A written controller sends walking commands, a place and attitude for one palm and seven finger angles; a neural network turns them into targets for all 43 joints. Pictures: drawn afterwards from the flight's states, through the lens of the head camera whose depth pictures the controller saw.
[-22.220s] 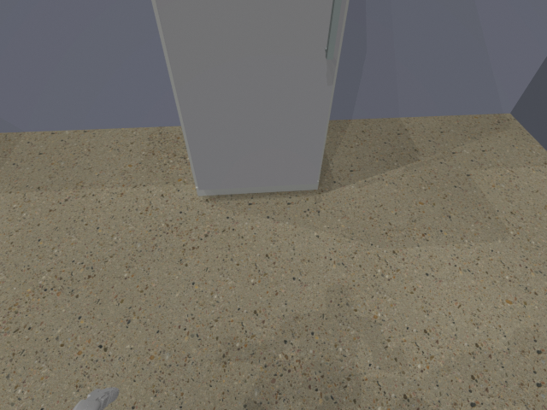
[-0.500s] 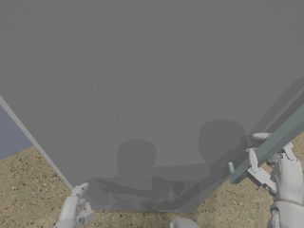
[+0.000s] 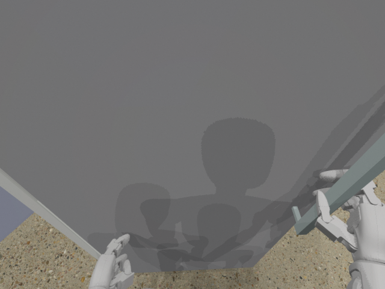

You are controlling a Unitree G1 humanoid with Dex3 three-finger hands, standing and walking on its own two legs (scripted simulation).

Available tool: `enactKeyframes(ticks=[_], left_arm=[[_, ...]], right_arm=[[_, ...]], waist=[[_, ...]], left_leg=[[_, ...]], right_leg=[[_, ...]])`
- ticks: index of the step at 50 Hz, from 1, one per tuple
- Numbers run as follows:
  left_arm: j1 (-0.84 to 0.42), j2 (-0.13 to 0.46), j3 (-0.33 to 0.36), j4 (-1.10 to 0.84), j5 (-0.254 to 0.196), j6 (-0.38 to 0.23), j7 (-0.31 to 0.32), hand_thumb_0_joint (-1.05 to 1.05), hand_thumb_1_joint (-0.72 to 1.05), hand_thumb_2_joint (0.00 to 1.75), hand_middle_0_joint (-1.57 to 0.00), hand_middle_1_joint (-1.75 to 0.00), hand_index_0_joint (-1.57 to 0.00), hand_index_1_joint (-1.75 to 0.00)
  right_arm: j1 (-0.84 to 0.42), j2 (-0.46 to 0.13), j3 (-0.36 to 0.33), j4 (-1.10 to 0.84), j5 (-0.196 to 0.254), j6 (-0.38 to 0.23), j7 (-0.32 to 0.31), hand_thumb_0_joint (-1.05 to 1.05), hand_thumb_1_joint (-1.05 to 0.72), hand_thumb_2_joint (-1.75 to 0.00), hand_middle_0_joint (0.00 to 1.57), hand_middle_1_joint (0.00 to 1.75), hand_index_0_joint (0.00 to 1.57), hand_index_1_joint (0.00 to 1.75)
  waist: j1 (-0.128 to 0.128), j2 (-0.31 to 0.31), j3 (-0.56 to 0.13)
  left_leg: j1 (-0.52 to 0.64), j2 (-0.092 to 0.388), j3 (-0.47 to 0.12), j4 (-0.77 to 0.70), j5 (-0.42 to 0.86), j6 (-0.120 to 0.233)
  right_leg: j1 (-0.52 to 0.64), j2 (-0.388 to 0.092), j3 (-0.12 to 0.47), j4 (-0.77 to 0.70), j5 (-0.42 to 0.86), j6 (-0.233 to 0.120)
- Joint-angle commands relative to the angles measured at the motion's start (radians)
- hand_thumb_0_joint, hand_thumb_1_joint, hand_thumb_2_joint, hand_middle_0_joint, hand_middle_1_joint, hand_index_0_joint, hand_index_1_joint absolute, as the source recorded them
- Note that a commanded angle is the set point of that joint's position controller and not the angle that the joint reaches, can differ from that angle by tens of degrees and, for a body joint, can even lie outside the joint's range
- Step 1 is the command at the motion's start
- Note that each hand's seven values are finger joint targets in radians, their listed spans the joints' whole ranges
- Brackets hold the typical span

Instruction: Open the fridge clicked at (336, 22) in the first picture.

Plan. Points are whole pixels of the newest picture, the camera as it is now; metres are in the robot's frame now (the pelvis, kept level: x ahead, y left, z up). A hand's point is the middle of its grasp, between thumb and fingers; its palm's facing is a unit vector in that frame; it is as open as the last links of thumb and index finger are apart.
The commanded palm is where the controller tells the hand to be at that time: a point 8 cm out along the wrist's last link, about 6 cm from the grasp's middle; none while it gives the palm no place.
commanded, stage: walk backward, drawing the door open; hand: right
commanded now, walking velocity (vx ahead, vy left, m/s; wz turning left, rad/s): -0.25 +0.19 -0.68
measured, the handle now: (342, 174) +0.28 -0.21 +0.16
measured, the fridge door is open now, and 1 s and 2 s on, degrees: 54 82 76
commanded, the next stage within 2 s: stop walking and hold the door back in 0.70 s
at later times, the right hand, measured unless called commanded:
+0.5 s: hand out of the picture +0.10 -0.17 +0.11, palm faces +0.41 +0.88 -0.24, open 6.2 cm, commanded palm +0.04 -0.21 +0.11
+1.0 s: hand out of the picture +0.00 -0.13 +0.11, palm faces +0.64 +0.70 -0.32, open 6.0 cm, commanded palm -0.02 -0.18 +0.10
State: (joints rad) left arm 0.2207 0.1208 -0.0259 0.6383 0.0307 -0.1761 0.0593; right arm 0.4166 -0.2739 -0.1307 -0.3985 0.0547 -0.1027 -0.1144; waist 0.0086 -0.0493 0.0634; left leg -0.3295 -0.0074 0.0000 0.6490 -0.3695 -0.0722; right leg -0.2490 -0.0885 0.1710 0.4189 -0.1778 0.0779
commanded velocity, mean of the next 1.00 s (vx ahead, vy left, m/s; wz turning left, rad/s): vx -0.17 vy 0.01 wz -0.32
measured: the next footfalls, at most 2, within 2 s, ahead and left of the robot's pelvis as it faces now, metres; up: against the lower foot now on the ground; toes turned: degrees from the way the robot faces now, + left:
left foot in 0.04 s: +0.04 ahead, +0.15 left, +0.00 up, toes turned -1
right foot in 0.40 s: -0.10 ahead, -0.01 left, +0.00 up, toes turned -18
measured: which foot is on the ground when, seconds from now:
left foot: up 0.00-0.02, down 0.04-0.40, up 0.42-0.80, down 0.82-1.00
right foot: down 0.00-0.04, up 0.06-0.38, down 0.40-0.82, up 0.84-1.00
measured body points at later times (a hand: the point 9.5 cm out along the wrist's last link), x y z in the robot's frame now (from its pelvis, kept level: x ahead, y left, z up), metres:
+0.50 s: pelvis -0.09 +0.07 -0.01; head -0.07 +0.03 +0.44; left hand +0.13 +0.26 -0.07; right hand +0.07 -0.22 +0.12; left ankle -0.03 +0.18 -0.70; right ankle -0.13 +0.00 -0.75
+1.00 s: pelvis -0.17 +0.19 +0.00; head -0.14 +0.21 +0.45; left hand +0.09 +0.34 -0.11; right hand -0.04 -0.16 +0.13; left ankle -0.12 +0.26 -0.75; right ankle -0.23 +0.06 -0.66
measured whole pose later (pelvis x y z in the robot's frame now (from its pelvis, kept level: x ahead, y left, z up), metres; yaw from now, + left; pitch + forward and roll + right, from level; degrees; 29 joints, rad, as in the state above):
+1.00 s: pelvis -0.17 +0.19 +0.00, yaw -25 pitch +0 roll -3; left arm 0.15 0.26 0.00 0.68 0.00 -0.05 0.09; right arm 0.10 -0.29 -0.17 0.02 0.05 -0.17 -0.11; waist -0.02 -0.01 0.04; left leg -0.23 0.05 0.04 0.45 -0.22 0.03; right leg -0.50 0.07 0.04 1.09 -0.36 0.04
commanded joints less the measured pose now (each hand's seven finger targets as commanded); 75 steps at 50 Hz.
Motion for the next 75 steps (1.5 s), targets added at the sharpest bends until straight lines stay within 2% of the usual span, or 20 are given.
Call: enactKeyframes(ticks=[1, 3, 4, 7, 14, 18, 19, 21, 26, 34, 39, 42, 43, 47, 51, 56, 63, 67, 68, 75], left_arm=[[-0.114, 0.158, 0.064, -0.139, -0.018, -0.033, 0.007, 0.00, 0.90, 0.90, -0.20, -0.30, -0.20, -0.30], [-0.150, 0.130, 0.060, -0.164, -0.011, -0.006, 0.010, 0.00, 0.90, 0.90, -0.20, -0.30, -0.20, -0.30], [-0.116, 0.145, 0.087, -0.158, -0.019, -0.012, 0.012, 0.00, 0.90, 0.90, -0.20, -0.30, -0.20, -0.30], [-0.139, 0.117, 0.058, -0.152, -0.006, 0.011, 0.032, 0.00, 0.90, 0.90, -0.20, -0.30, -0.20, -0.30], [-0.119, 0.153, 0.066, -0.192, -0.007, 0.032, 0.072, 0.00, 0.90, 0.90, -0.20, -0.30, -0.20, -0.30], [-0.048, 0.163, 0.061, -0.204, 0.000, 0.039, 0.061, 0.00, 0.90, 0.90, -0.20, -0.30, -0.20, -0.30], [-0.045, 0.187, 0.069, -0.216, -0.009, 0.051, 0.060, 0.00, 0.90, 0.90, -0.20, -0.30, -0.20, -0.30], [-0.075, 0.197, 0.064, -0.212, -0.007, 0.021, 0.036, 0.00, 0.90, 0.90, -0.20, -0.30, -0.20, -0.30], [-0.058, 0.195, 0.071, -0.150, -0.019, -0.006, 0.005, 0.00, 0.90, 0.90, -0.20, -0.30, -0.20, -0.30], [-0.092, 0.193, 0.040, -0.147, -0.011, 0.002, 0.029, 0.00, 0.90, 0.90, -0.20, -0.30, -0.20, -0.30], [-0.132, 0.188, 0.028, -0.155, -0.016, 0.020, 0.019, 0.00, 0.90, 0.90, -0.20, -0.30, -0.20, -0.30], [-0.127, 0.170, 0.035, -0.161, -0.034, 0.045, 0.027, 0.00, 0.90, 0.90, -0.20, -0.30, -0.20, -0.30], [-0.092, 0.198, 0.072, -0.136, -0.032, 0.047, 0.027, 0.00, 0.90, 0.90, -0.20, -0.30, -0.20, -0.30], [-0.143, 0.183, 0.040, -0.112, -0.037, 0.080, 0.046, 0.00, 0.90, 0.90, -0.20, -0.30, -0.20, -0.30], [-0.131, 0.236, 0.067, -0.092, -0.038, 0.088, 0.039, 0.00, 0.90, 0.90, -0.20, -0.30, -0.20, -0.30], [-0.117, 0.239, 0.075, -0.092, -0.033, 0.074, 0.032, 0.00, 0.90, 0.90, -0.20, -0.30, -0.20, -0.30], [-0.013, 0.237, 0.071, -0.084, -0.034, 0.063, 0.056, 0.00, 0.90, 0.90, -0.20, -0.30, -0.20, -0.30], [-0.082, 0.216, 0.055, -0.097, -0.046, 0.071, 0.036, 0.00, 0.90, 0.90, -0.20, -0.30, -0.20, -0.30], [-0.054, 0.240, 0.064, -0.073, -0.043, 0.074, 0.036, 0.00, 0.90, 0.90, -0.20, -0.30, -0.20, -0.30], [0.002, 0.237, 0.056, -0.047, -0.050, 0.087, 0.020, 0.00, 0.90, 0.90, -0.20, -0.30, -0.20, -0.30]], right_arm=[[-0.083, -0.172, -0.158, -0.293, -0.023, -0.114, -0.023, 0.00, -0.90, -0.90, 0.45, 1.40, 0.45, 1.40], [-0.080, -0.267, -0.265, -0.235, -0.025, -0.103, -0.032, 0.00, -0.90, -0.90, 0.45, 1.40, 0.45, 1.40], [-0.035, -0.230, -0.265, -0.183, -0.007, -0.081, -0.032, 0.00, -0.90, -0.90, 0.45, 1.40, 0.45, 1.40], [-0.087, -0.179, -0.220, -0.173, -0.016, -0.100, -0.019, 0.00, -0.90, -0.90, 0.45, 1.40, 0.45, 1.40], [-0.169, -0.179, -0.202, -0.220, -0.004, -0.094, -0.027, 0.00, -0.90, -0.90, 0.45, 1.40, 0.45, 1.40], [-0.141, -0.158, -0.178, -0.283, -0.004, -0.114, -0.028, 0.00, -0.90, -0.90, 0.45, 1.40, 0.45, 1.40], [-0.163, -0.155, -0.159, -0.309, 0.005, -0.120, -0.033, 0.00, -0.90, -0.90, 0.45, 1.40, 0.45, 1.40], [-0.199, -0.181, -0.143, -0.316, -0.009, -0.152, -0.032, 0.00, -0.90, -0.90, 0.45, 1.40, 0.45, 1.40], [-0.198, -0.091, -0.068, -0.223, -0.033, -0.132, -0.021, 0.00, -0.90, -0.90, 0.45, 1.40, 0.45, 1.40], [-0.202, -0.122, -0.079, -0.220, -0.004, -0.103, -0.032, 0.00, -0.90, -0.90, 0.45, 1.40, 0.45, 1.40], [-0.184, -0.177, -0.141, -0.222, -0.005, -0.114, -0.036, 0.00, -0.90, -0.90, 0.45, 1.40, 0.45, 1.40], [-0.306, -0.260, -0.222, 0.005, -0.010, -0.105, -0.048, 0.00, -0.90, -0.90, 0.45, 1.40, 0.45, 1.40], [-0.372, -0.219, -0.211, 0.095, -0.008, -0.089, -0.044, 0.00, -0.90, -0.90, 0.45, 1.40, 0.45, 1.40], [-0.603, -0.272, -0.237, 0.284, -0.012, -0.100, -0.049, 0.00, -0.90, -0.90, 0.45, 1.40, 0.45, 1.40], [-0.826, -0.257, -0.175, 0.417, 0.005, -0.127, -0.027, 0.00, -0.90, -0.90, 0.45, 1.40, 0.45, 1.40], [-1.015, -0.236, -0.134, 0.496, -0.007, -0.142, -0.021, 0.00, -0.90, -0.90, 0.45, 1.40, 0.45, 1.40], [-1.160, -0.240, -0.103, 0.575, -0.040, -0.123, -0.007, 0.00, -0.90, -0.90, 0.45, 1.40, 0.45, 1.40], [-1.293, -0.127, 0.021, 0.578, -0.044, -0.115, 0.039, 0.00, -0.90, -0.90, 0.45, 1.40, 0.45, 1.40], [-1.305, -0.254, -0.083, 0.634, -0.061, -0.110, 0.027, 0.00, -0.90, -0.90, 0.45, 1.40, 0.45, 1.40], [-1.355, -0.092, 0.079, 0.656, -0.046, -0.079, 0.079, 0.00, -0.90, -0.90, 0.45, 1.40, 0.45, 1.40]], waist=[[-0.016, -0.034, -0.175], [-0.036, 0.264, -0.190], [-0.035, 0.397, -0.270], [-0.007, 0.181, -0.253], [-0.028, 0.222, -0.191], [0.010, 0.041, -0.266], [0.024, -0.081, -0.271], [-0.015, -0.310, -0.244], [0.005, -0.173, -0.201], [-0.004, -0.200, -0.215], [-0.030, -0.118, -0.259], [-0.029, 0.269, -0.250], [-0.008, 0.378, -0.292], [0.010, 0.161, -0.255], [0.006, 0.190, -0.169], [-0.010, 0.226, -0.183], [0.013, 0.133, -0.333], [0.017, -0.210, -0.203], [0.001, -0.173, -0.170], [0.020, -0.054, -0.231]], left_leg=[[0.240, 0.033, 0.027, -0.376, 0.274, 0.009], [0.166, 0.360, -0.198, -0.366, 0.520, 0.153], [0.175, 0.400, -0.294, -0.369, 0.473, 0.162], [0.247, 0.305, -0.019, -0.279, 0.603, 0.223], [0.212, 0.351, -0.028, -0.374, 0.352, 0.256], [0.231, 0.270, 0.038, -0.196, 0.441, 0.193], [0.181, 0.207, 0.095, -0.066, 0.401, 0.136], [-0.233, 0.024, 0.060, 0.272, -0.248, 0.022], [-0.165, -0.007, 0.027, 0.323, -0.059, 0.021], [-0.012, -0.028, 0.031, 0.098, -0.062, 0.019], [0.230, -0.011, 0.029, -0.350, 0.249, 0.029], [0.290, 0.375, -0.319, -0.324, 0.861, 0.171], [0.274, 0.395, -0.305, -0.308, 0.902, 0.100], [0.247, 0.317, -0.179, -0.267, 0.644, 0.126], [0.177, 0.303, -0.213, -0.423, 0.043, 0.079], [0.200, 0.311, -0.243, -0.538, -0.236, 0.126], [0.179, 0.160, -0.102, -0.377, -0.140, 0.128], [-0.216, 0.002, 0.037, 0.217, -0.069, 0.062], [-0.268, 0.025, -0.001, 0.316, -0.038, 0.068], [-0.231, 0.033, 0.044, 0.282, 0.037, 0.057]], right_leg=[[-0.067, 0.032, -0.002, 0.080, -0.013, -0.093], [-0.255, 0.145, -0.150, 0.550, -0.417, -0.045], [-0.278, 0.164, -0.097, 0.773, -0.464, -0.036], [-0.334, 0.119, -0.181, 0.927, -0.350, 0.002], [-0.147, 0.077, -0.235, 0.463, -0.407, -0.053], [0.023, 0.086, -0.244, 0.007, -0.116, -0.063], [0.129, 0.042, -0.170, -0.104, 0.076, -0.069], [0.328, -0.360, 0.317, -0.102, 0.977, -0.258], [0.277, -0.165, 0.021, -0.040, 0.810, -0.191], [0.201, -0.160, 0.031, -0.104, 0.558, -0.219], [0.083, -0.078, 0.035, -0.006, 0.321, -0.143], [-0.241, 0.149, -0.142, 0.449, -0.385, -0.045], [-0.244, 0.171, -0.070, 0.627, -0.381, -0.047], [-0.279, 0.129, -0.101, 0.758, -0.190, -0.040], [-0.293, 0.118, -0.125, 0.673, -0.130, -0.052], [-0.229, 0.103, -0.194, 0.434, -0.168, -0.074], [0.189, 0.113, -0.311, -0.133, -0.118, -0.128], [0.267, -0.284, 0.192, -0.239, -0.024, -0.290], [0.268, -0.289, 0.183, -0.219, 0.070, -0.296], [0.327, -0.229, -0.038, -0.072, 0.448, -0.248]])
